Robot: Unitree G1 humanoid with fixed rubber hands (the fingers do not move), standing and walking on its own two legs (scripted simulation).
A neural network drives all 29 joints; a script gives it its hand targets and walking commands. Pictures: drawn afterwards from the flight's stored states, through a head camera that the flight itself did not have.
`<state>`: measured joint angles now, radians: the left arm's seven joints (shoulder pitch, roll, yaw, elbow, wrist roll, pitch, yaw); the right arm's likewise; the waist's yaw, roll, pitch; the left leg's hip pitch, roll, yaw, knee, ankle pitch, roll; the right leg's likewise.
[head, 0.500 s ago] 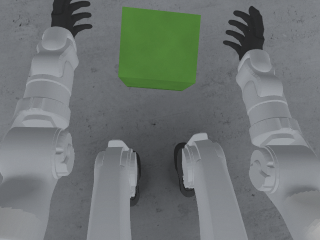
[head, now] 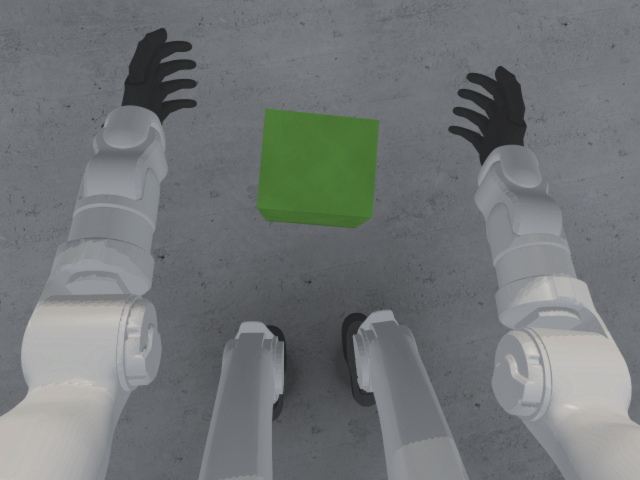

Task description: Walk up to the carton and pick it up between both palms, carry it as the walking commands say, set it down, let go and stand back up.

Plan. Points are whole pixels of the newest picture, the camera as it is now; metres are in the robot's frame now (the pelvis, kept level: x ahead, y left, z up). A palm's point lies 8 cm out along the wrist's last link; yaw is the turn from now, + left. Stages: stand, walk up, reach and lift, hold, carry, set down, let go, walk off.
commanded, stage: set down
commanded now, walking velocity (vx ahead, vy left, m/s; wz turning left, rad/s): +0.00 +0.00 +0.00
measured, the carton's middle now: (315, 176) +0.53 -0.02 -0.47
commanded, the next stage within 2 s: let go in 0.42 s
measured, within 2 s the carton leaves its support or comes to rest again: neither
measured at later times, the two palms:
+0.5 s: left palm (105, 80) +0.51 +0.18 -0.01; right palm (552, 128) +0.46 -0.21 -0.01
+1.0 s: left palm out of the picture +0.35 +0.21 +0.10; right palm out of the picture +0.31 -0.24 +0.10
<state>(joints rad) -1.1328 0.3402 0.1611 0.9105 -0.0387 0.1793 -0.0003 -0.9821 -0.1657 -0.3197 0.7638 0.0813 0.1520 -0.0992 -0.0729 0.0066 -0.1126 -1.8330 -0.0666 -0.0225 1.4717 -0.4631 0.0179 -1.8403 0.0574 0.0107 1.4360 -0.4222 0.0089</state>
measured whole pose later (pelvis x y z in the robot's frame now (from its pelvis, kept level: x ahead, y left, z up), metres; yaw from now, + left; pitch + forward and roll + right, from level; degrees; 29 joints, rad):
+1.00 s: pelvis +0.10 -0.02 +0.19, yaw +1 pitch +19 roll +0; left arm -0.09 0.19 0.11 0.58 0.04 0.02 -0.01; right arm 0.03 -0.18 -0.07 0.50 0.00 0.02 0.07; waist -0.05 -0.02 -0.08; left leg -0.63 -0.04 -0.07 0.60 -0.30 0.00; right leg -0.65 0.06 0.03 0.60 -0.28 -0.03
